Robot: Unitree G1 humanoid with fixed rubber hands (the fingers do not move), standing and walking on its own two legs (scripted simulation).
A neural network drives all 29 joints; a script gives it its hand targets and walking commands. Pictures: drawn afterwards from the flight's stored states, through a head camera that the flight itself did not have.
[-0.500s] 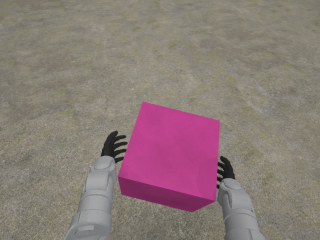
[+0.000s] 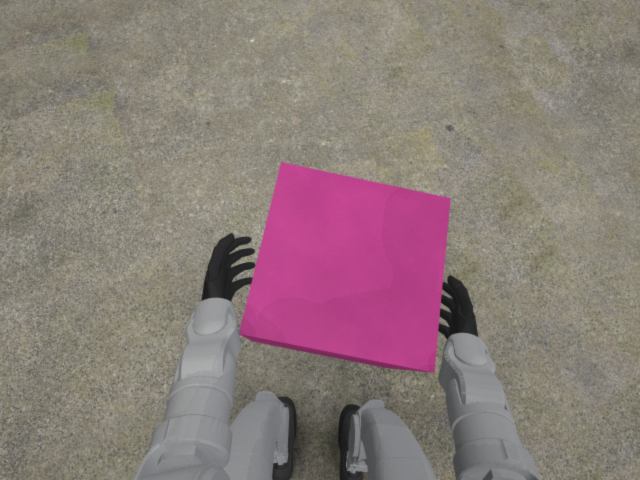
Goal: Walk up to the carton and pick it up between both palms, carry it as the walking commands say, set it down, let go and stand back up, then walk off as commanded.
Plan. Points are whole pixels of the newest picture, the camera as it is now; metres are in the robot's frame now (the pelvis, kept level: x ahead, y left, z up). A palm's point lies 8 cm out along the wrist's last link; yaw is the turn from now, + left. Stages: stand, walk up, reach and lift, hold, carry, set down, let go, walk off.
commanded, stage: set down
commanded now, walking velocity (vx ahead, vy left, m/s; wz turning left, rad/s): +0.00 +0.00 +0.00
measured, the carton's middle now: (341, 277) +0.38 -0.03 -0.17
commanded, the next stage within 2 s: none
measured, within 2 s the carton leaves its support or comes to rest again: neither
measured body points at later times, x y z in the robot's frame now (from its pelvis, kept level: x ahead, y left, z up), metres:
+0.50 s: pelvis -0.06 +0.01 -0.07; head +0.17 +0.02 +0.31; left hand +0.35 +0.13 -0.18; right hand +0.32 -0.20 -0.19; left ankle +0.04 +0.07 -0.70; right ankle +0.03 -0.12 -0.70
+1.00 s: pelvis -0.05 -0.01 -0.14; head +0.23 -0.01 +0.21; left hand +0.39 +0.11 -0.27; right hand +0.36 -0.22 -0.29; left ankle +0.04 +0.07 -0.70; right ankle +0.03 -0.12 -0.70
